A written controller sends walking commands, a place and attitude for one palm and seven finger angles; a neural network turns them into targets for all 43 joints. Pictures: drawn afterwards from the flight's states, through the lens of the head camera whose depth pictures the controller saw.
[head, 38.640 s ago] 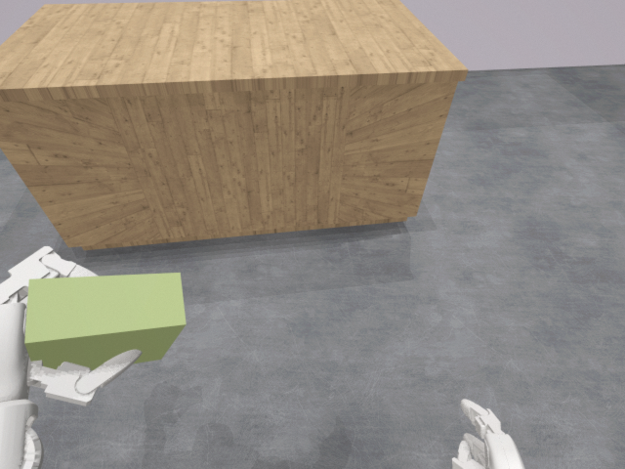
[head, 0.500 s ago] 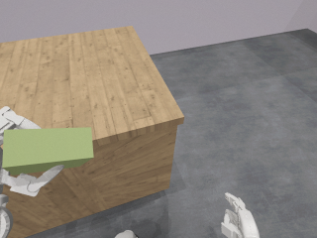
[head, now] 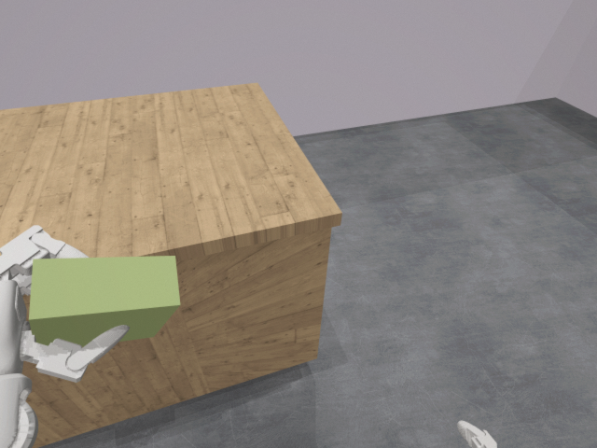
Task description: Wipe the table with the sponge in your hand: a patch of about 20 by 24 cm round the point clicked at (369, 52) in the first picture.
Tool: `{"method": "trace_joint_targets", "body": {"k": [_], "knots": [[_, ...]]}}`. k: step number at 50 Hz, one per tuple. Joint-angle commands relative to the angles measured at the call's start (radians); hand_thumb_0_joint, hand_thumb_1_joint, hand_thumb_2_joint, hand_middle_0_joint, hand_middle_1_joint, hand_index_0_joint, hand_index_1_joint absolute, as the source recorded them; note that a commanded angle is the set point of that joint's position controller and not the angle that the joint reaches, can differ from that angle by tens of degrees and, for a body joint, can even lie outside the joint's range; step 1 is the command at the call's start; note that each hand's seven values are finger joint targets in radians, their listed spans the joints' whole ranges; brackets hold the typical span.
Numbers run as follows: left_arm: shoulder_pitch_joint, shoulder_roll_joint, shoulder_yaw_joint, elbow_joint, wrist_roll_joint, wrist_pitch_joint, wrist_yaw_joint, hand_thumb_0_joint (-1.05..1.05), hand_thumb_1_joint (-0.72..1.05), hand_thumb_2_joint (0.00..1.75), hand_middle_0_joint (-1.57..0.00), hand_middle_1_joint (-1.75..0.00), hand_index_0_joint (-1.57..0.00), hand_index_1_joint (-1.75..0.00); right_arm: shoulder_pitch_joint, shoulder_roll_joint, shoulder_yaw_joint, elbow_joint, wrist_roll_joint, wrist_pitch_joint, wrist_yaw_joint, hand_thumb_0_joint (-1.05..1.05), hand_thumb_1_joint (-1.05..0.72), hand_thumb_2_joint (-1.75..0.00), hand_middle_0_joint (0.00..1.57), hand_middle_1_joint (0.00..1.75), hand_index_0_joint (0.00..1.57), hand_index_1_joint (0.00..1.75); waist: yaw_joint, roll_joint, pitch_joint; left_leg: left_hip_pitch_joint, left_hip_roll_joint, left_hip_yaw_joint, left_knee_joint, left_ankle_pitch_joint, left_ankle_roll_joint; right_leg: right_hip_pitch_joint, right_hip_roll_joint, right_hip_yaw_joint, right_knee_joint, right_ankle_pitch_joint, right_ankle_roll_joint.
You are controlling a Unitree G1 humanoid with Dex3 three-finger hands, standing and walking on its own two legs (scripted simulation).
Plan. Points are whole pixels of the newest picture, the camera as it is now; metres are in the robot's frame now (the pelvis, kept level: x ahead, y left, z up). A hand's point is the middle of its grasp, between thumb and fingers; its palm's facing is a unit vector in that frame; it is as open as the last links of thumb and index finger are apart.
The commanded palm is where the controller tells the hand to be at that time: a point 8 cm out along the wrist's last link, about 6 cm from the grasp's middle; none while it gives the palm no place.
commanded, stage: stop stepping back and stand still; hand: left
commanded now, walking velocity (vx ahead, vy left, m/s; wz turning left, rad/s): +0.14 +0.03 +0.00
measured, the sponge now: (125, 303) +0.22 +0.20 +0.16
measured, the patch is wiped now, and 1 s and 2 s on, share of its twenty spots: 1.00 1.00 1.00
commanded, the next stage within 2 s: stand and wait in 0.48 s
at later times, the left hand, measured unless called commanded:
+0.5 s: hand (100, 324) +0.18 +0.21 +0.18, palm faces +0.34 -0.86 -0.39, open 9.6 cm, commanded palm +0.14 +0.26 +0.20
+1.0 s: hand (69, 296) +0.21 +0.25 +0.18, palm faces +0.36 -0.85 -0.37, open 9.6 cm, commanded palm +0.16 +0.29 +0.20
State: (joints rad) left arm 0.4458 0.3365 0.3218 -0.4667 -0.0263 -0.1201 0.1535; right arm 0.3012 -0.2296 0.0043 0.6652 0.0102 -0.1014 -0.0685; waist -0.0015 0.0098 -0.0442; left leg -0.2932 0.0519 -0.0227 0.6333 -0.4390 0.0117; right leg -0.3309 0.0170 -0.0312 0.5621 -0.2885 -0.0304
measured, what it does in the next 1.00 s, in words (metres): steps on the spot: right foot, then left foot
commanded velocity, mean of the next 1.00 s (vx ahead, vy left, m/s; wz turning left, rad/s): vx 0.03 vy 0.03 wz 0.00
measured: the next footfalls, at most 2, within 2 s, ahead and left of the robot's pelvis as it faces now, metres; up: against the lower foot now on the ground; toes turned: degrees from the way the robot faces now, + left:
right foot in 0.32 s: +0.04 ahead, -0.11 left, +0.00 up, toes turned -3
left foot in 0.58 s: +0.05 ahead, +0.13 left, +0.00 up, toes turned +1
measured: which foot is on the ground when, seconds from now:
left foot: down 0.00-0.32, up 0.34-0.56, down 0.58-1.00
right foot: down 0.00-0.14, up 0.16-0.30, down 0.32-1.00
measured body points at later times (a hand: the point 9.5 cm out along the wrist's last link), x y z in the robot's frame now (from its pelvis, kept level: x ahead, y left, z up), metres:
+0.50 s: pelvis -0.02 -0.02 +0.01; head -0.03 -0.03 +0.46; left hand +0.16 +0.25 +0.20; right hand +0.12 -0.26 -0.09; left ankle +0.00 +0.12 -0.70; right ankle +0.00 -0.10 -0.73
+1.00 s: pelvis -0.01 +0.02 +0.01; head +0.00 +0.02 +0.46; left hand +0.19 +0.29 +0.20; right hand +0.17 -0.20 -0.07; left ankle +0.01 +0.13 -0.73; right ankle +0.00 -0.10 -0.73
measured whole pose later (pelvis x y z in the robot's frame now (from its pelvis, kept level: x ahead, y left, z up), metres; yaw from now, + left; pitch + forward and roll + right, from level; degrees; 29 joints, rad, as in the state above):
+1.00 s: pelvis -0.01 +0.02 +0.01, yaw -2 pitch -1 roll -1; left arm 0.46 0.37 0.33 -0.52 -0.05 -0.14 0.14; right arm 0.17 -0.17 0.03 0.61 0.02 -0.09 -0.04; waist 0.01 0.01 0.03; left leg -0.23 0.04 0.04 0.49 -0.25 0.01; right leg -0.19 0.01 -0.03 0.43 -0.22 0.00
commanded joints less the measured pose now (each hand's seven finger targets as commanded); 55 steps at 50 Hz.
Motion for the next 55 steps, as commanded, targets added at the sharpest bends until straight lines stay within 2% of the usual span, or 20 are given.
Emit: {"method": "trace_joint_targets", "body": {"k": [1,3,5,6,7,8,9,11,14,15,16,17,18,20,22,24,29,31,38,55], "knots": [[-0.209,0.201,0.095,-0.226,-0.01,-0.076,0.009,0.0,0.1,1.3,-1.2,-1.6,-1.2,-1.6,-0.157,-0.1,-0.043,-0.128,-0.02,-0.046,-0.003,0.0,-0.9,-0.9,0.2,0.3,0.2,0.3,-0.02,-0.109,0.017,-0.062,-0.048,0.071,0.155,-0.122,0.03,-0.107,-0.182,0.302,-0.289,-0.484,-0.097],[-0.199,0.214,0.108,-0.221,-0.017,-0.076,0.006,0.0,0.1,1.3,-1.2,-1.6,-1.2,-1.6,-0.149,-0.087,-0.034,-0.105,-0.013,-0.037,0.007,0.0,-0.9,-0.9,0.2,0.3,0.2,0.3,-0.035,-0.173,-0.029,0.056,-0.037,0.087,0.224,-0.029,0.025,-0.171,-0.272,0.346,-0.326,-0.48,-0.128],[-0.163,0.207,0.111,-0.2,-0.027,-0.072,0.01,0.0,0.1,1.3,-1.2,-1.6,-1.2,-1.6,-0.166,-0.085,-0.013,-0.114,-0.015,-0.03,0.003,0.0,-0.9,-0.9,0.2,0.3,0.2,0.3,-0.04,-0.059,0.028,0.124,0.0,0.016,-0.009,-0.14,0.056,-0.286,-0.185,0.219,-0.199,-0.495,-0.077],[-0.141,0.199,0.116,-0.204,-0.028,-0.073,0.01,0.0,0.1,1.3,-1.2,-1.6,-1.2,-1.6,-0.174,-0.108,-0.014,-0.13,-0.019,-0.026,0.001,0.0,-0.9,-0.9,0.2,0.3,0.2,0.3,-0.038,0.087,0.062,0.067,0.058,-0.119,-0.202,-0.308,0.092,-0.283,-0.075,0.131,-0.031,-0.47,-0.036],[-0.128,0.206,0.136,-0.235,-0.021,-0.07,0.007,0.0,0.1,1.3,-1.2,-1.6,-1.2,-1.6,-0.184,-0.127,-0.024,-0.147,-0.014,-0.025,0.003,0.0,-0.9,-0.9,0.2,0.3,0.2,0.3,-0.019,0.252,0.039,-0.036,0.171,-0.258,-0.391,-0.438,0.129,-0.167,0.057,-0.044,0.243,-0.285,0.018],[-0.202,0.26,0.171,-0.299,-0.009,-0.074,0.012,0.0,0.1,1.3,-1.2,-1.6,-1.2,-1.6,-0.184,-0.116,-0.034,-0.173,-0.007,-0.026,-0.001,0.0,-0.9,-0.9,0.2,0.3,0.2,0.3,-0.023,0.41,0.034,-0.192,0.277,-0.384,-0.523,-0.555,0.18,-0.104,0.062,-0.036,0.593,-0.223,0.048],[-0.232,0.253,0.168,-0.289,0.008,-0.077,0.006,0.0,0.1,1.3,-1.2,-1.6,-1.2,-1.6,-0.177,-0.081,-0.032,-0.169,-0.012,-0.037,0.013,0.0,-0.9,-0.9,0.2,0.3,0.2,0.3,-0.011,0.312,0.102,-0.29,0.281,-0.384,-0.54,-0.47,0.203,-0.129,0.009,0.037,0.719,-0.166,0.041],[-0.117,0.188,0.129,-0.14,-0.009,-0.068,-0.002,0.0,0.1,1.3,-1.2,-1.6,-1.2,-1.6,-0.183,-0.086,-0.031,-0.136,0.001,-0.048,0.033,0.0,-0.9,-0.9,0.2,0.3,0.2,0.3,0.012,0.137,0.093,-0.198,0.219,-0.18,-0.428,-0.234,0.136,-0.083,-0.044,0.021,0.439,-0.178,0.032],[-0.104,0.171,0.098,-0.151,-0.023,-0.062,-0.009,0.0,0.1,1.3,-1.2,-1.6,-1.2,-1.6,-0.201,-0.1,-0.02,-0.172,0.001,-0.041,0.02,0.0,-0.9,-0.9,0.2,0.3,0.2,0.3,0.027,0.193,0.058,-0.278,0.138,-0.06,-0.259,-0.255,0.071,0.239,-0.005,-0.037,-0.027,-0.138,0.013],[-0.117,0.18,0.094,-0.163,-0.012,-0.068,-0.016,0.0,0.1,1.3,-1.2,-1.6,-1.2,-1.6,-0.184,-0.088,-0.026,-0.171,0.0,-0.038,0.021,0.0,-0.9,-0.9,0.2,0.3,0.2,0.3,0.032,-0.021,0.069,-0.3,0.04,0.049,0.021,-0.15,0.039,0.263,-0.065,0.076,-0.231,-0.089,-0.017],[-0.142,0.211,0.099,-0.188,-0.016,-0.072,-0.023,0.0,0.1,1.3,-1.2,-1.6,-1.2,-1.6,-0.188,-0.078,-0.038,-0.18,0.005,-0.036,0.026,0.0,-0.9,-0.9,0.2,0.3,0.2,0.3,0.021,-0.361,0.053,-0.363,-0.052,0.09,0.379,-0.069,0.009,0.219,-0.298,0.498,-0.429,-0.102,-0.097],[-0.228,0.24,0.113,-0.264,-0.032,-0.091,-0.023,0.0,0.1,1.3,-1.2,-1.6,-1.2,-1.6,-0.204,-0.081,-0.028,-0.178,0.004,-0.056,0.024,0.0,-0.9,-0.9,0.2,0.3,0.2,0.3,-0.01,-0.245,0.031,-0.332,-0.036,0.02,0.492,0.036,-0.004,0.178,-0.362,0.533,-0.42,0.13,-0.134],[-0.25,0.215,0.101,-0.264,-0.027,-0.097,-0.028,0.0,0.1,1.3,-1.2,-1.6,-1.2,-1.6,-0.184,-0.069,-0.036,-0.144,0.009,-0.068,0.033,0.0,-0.9,-0.9,0.2,0.3,0.2,0.3,-0.031,-0.163,-0.035,-0.268,-0.024,-0.022,0.495,0.071,-0.011,0.15,-0.341,0.476,-0.378,0.075,-0.112],[-0.137,0.234,0.135,-0.252,-0.039,-0.11,-0.024,0.0,0.1,1.3,-1.2,-1.6,-1.2,-1.6,-0.175,-0.093,-0.056,-0.139,0.011,-0.063,0.03,0.0,-0.9,-0.9,0.2,0.3,0.2,0.3,-0.015,-0.068,0.019,-0.199,0.01,-0.019,0.34,0.097,-0.008,0.1,-0.33,0.381,-0.337,0.115,-0.123],[-0.092,0.233,0.15,-0.27,-0.033,-0.124,-0.007,0.0,0.1,1.3,-1.2,-1.6,-1.2,-1.6,-0.197,-0.075,-0.043,-0.161,0.008,-0.054,0.023,0.0,-0.9,-0.9,0.2,0.3,0.2,0.3,-0.002,-0.096,-0.008,-0.084,0.001,0.038,0.099,0.099,0.008,0.119,-0.295,0.255,-0.296,0.14,-0.099],[-0.053,0.218,0.151,-0.256,-0.033,-0.125,0.008,0.0,0.1,1.3,-1.2,-1.6,-1.2,-1.6,-0.202,-0.069,-0.039,-0.17,0.004,-0.049,0.012,0.0,-0.9,-0.9,0.2,0.3,0.2,0.3,0.002,-0.087,-0.037,0.056,-0.029,0.084,-0.101,0.176,0.019,0.114,-0.254,0.214,-0.265,0.09,-0.065],[-0.024,0.199,0.136,-0.256,-0.044,-0.113,0.015,0.0,0.1,1.3,-1.2,-1.6,-1.2,-1.6,-0.199,-0.138,-0.077,-0.205,0.026,-0.047,0.007,0.0,-0.9,-0.9,0.2,0.3,0.2,0.3,0.022,0.038,-0.052,0.12,0.105,-0.098,-0.241,0.321,0.065,0.132,-0.093,0.126,-0.142,0.114,0.027],[-0.004,0.208,0.153,-0.248,-0.035,-0.103,0.013,0.0,0.1,1.3,-1.2,-1.6,-1.2,-1.6,-0.189,-0.111,-0.065,-0.2,0.027,-0.042,0.009,0.0,-0.9,-0.9,0.2,0.3,0.2,0.3,0.001,0.09,-0.039,0.056,0.071,-0.058,-0.242,0.231,0.049,0.151,-0.09,0.109,-0.165,0.083,0.024],[-0.029,0.2,0.129,-0.3,-0.031,-0.097,0.014,0.0,0.1,1.3,-1.2,-1.6,-1.2,-1.6,-0.204,-0.113,-0.059,-0.206,0.018,-0.048,0.01,0.0,-0.9,-0.9,0.2,0.3,0.2,0.3,0.003,0.081,-0.074,0.094,0.075,-0.051,-0.231,0.38,0.035,0.183,-0.082,0.094,-0.143,0.254,0.021],[-0.052,0.178,0.105,-0.267,-0.038,-0.079,0.015,0.0,0.1,1.3,-1.2,-1.6,-1.2,-1.6,-0.222,-0.087,-0.029,-0.198,0.009,-0.018,0.014,0.0,-0.9,-0.9,0.2,0.3,0.2,0.3,0.003,0.073,-0.075,0.083,0.075,-0.043,-0.262,0.369,0.024,0.211,-0.057,0.069,-0.166,0.255,0.023]]}}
